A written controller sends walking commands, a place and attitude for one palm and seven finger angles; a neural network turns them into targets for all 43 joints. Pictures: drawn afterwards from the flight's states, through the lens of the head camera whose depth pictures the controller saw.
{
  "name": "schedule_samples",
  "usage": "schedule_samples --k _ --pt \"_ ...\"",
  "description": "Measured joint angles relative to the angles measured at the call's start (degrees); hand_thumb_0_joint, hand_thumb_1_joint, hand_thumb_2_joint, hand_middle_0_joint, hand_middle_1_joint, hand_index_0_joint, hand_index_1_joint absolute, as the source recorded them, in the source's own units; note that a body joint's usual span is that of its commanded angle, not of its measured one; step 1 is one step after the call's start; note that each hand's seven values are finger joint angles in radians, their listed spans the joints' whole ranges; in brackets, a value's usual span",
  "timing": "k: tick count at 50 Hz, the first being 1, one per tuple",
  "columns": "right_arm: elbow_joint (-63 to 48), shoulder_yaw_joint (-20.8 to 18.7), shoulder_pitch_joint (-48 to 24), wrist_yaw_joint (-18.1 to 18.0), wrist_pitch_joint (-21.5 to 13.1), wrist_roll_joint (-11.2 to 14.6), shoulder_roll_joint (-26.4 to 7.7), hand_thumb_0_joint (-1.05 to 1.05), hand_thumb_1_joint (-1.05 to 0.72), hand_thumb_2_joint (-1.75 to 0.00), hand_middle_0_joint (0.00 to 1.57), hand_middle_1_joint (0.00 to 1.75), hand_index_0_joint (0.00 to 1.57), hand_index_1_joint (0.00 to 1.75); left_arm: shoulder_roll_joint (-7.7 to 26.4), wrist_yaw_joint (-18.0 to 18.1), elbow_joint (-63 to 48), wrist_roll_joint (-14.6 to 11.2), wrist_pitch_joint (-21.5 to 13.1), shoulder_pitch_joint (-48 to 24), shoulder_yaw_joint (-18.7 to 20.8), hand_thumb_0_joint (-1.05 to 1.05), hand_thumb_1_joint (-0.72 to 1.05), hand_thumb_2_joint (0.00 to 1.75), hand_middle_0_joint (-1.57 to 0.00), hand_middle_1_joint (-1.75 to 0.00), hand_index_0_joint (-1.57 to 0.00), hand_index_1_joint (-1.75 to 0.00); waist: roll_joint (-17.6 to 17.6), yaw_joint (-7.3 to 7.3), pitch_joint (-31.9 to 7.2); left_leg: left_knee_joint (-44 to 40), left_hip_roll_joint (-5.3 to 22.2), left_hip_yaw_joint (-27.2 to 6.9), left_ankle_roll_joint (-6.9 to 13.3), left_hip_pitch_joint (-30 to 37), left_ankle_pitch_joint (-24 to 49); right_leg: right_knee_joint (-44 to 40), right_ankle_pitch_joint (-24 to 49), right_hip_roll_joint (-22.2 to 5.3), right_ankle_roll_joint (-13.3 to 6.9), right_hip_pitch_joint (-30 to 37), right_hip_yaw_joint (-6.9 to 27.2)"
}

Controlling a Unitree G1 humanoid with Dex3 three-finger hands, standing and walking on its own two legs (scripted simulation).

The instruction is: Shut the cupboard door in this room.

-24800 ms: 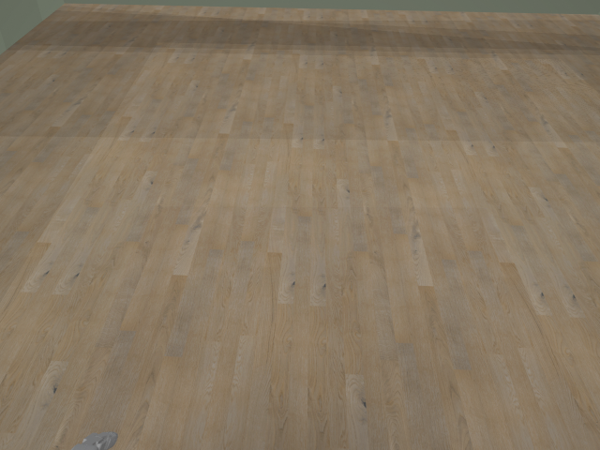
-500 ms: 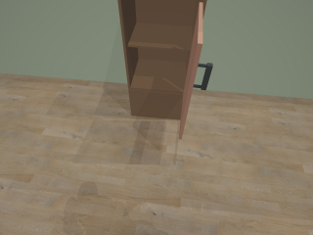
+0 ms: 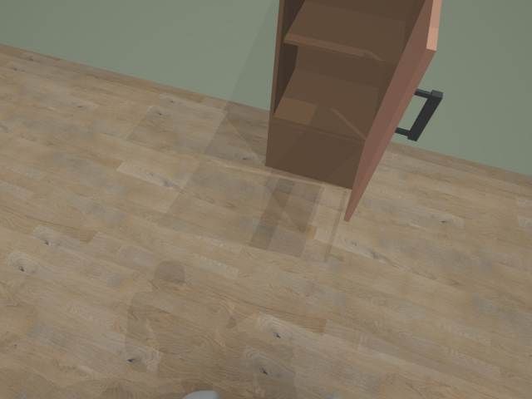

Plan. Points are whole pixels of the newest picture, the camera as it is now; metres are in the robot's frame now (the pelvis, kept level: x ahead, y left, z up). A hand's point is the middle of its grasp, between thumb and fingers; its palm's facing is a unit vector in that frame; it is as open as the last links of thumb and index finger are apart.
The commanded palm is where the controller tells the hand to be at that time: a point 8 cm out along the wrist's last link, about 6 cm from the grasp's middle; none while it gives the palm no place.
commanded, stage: turn or walk to find it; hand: left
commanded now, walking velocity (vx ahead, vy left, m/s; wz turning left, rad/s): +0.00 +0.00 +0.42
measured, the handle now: (415, 114) +0.70 -0.31 +0.00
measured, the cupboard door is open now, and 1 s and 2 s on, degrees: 86 86 86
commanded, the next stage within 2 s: stand and wait in 0.02 s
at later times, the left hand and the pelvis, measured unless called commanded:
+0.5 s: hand out of the picture +0.04 +0.14 -0.14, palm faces +0.06 -0.97 -0.25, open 7.3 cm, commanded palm none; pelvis +0.01 -0.04 +0.02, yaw +3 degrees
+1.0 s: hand out of the picture +0.01 +0.13 -0.15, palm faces +0.08 -0.98 -0.19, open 7.3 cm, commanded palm none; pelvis +0.01 -0.04 +0.02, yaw +3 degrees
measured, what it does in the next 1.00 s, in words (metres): steps on the spot: right foot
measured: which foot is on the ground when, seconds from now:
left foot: down 0.00-1.00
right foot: up 0.00-0.36, down 0.38-1.00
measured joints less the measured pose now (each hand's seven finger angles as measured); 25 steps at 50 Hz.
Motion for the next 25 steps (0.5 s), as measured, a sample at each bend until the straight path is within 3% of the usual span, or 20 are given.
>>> schedule_samples --k 3,5,8,13,16,18,19,22,25 --pt "-0.86 0.04 0.14 -0.13 -0.75 -0.4 0.18 0.0 -0.92 -0.9 0.19 0.3 0.2 0.29 0.89 0.01 0.29 -0.06 1.75 -0.3 0.45 0.0 0.91 0.9 -0.2 -0.3 -0.2 -0.3 -0.48 0.06 -0.44 -0.26 -0.91 -0.29 2.14 -0.39 -0.77 12.34 -8.32 2.4 0.81 -5.21 7.21" --pt "-0.76 0.27 0.39 -0.61 -1.01 -0.52 0.35 0.0 -0.92 -0.9 0.19 0.3 0.2 0.29 1.32 -0.08 0.6 -0.06 1.88 -0.75 0.76 0.01 0.91 0.9 -0.2 -0.3 -0.2 -0.3 -0.16 -0.02 -0.98 -3.48 -1.27 -0.98 2.34 0.48 0.6 18.92 -6.98 4.19 0.98 -7.99 10.4" --pt "-0.02 0.78 0.72 -1.2 -1.46 -0.39 0.81 0.0 -0.91 -0.9 0.2 0.3 0.2 0.29 1.92 -0.17 0.67 -0.15 1.02 -0.89 0.78 0.01 0.91 0.9 -0.2 -0.3 -0.2 -0.3 0.07 0.27 -1.86 -8.82 -1.78 -1.57 2.29 2.39 3.67 22.0 -3.97 5.41 1.47 -9.56 12.66" --pt "1.37 1.23 0.91 -1.5 -1.88 -0.25 1.86 0.0 -0.91 -0.9 0.2 0.3 0.2 0.29 1.98 0.11 1.31 -0.39 0.48 -0.53 0.15 0.0 0.91 0.9 -0.2 -0.3 -0.2 -0.3 0.56 0.39 -2.94 -13.39 -2.08 -1.96 1.7 5.12 5.85 14.12 -3.91 5.91 1.9 -6.28 13.44" --pt "2.38 0.98 0.79 -1.64 -1.74 -0.37 1.82 0.0 -0.92 -0.9 0.2 0.3 0.2 0.29 1.17 0.2 2.12 -0.54 0.27 -0.34 -0.52 0.0 0.91 0.9 -0.2 -0.3 -0.2 -0.3 1.18 0.04 -3.27 -13.22 -2.13 -2.01 0.97 5.76 5.59 4.61 -4.19 6.1 1.58 -2.12 13.06" --pt "3.14 0.95 0.92 -1.53 -1.63 -0.23 1.69 0.0 -0.92 -0.9 0.2 0.3 0.2 0.3 0.52 0.2 2.61 -0.58 -0.35 0.04 -0.99 0.0 0.91 0.9 -0.2 -0.3 -0.2 -0.3 1.43 0.03 -3.56 -11.82 -2.24 -1.91 0.26 5.62 4.75 -3.98 0.24 6.21 1.32 1.63 12.51" --pt "3.53 0.95 1.08 -1.46 -1.62 -0.02 1.71 0.0 -0.92 -0.9 0.2 0.3 0.2 0.3 0.31 0.25 2.86 -0.5 -0.89 0.43 -1.26 0.0 0.91 0.9 -0.2 -0.3 -0.2 -0.3 1.27 0.14 -3.81 -10.51 -2.43 -1.71 -0.2 5.26 4.0 -8.12 2.88 6.08 0.67 3.52 12.48" --pt "4.74 0.8 1.17 -1.45 -0.79 0.34 0.75 0.0 -0.93 -0.9 0.2 0.3 0.2 0.29 -1.98 0.24 4.35 -0.38 -1.73 1.24 -2.14 0.0 0.91 0.9 -0.2 -0.3 -0.2 -0.3 3.9 -0.44 -3.9 -8.34 -1.13 -2.98 -1.2 5.35 0.47 -8.44 2.56 7.53 -2.26 4.75 11.27" --pt "5.6 1.01 1.68 -1.44 -0.33 0.2 0.64 0.0 -0.92 -0.9 0.2 0.3 0.2 0.29 -2.98 0.45 4.92 -0.36 -2.15 2.16 -2.25 0.0 0.92 0.9 -0.2 -0.3 -0.2 -0.3 4.01 -0.29 -4.19 -6.13 -0.75 -4.1 -1.3 5.05 -2.27 -10.07 2.96 8.01 -3.45 5.65 10.67"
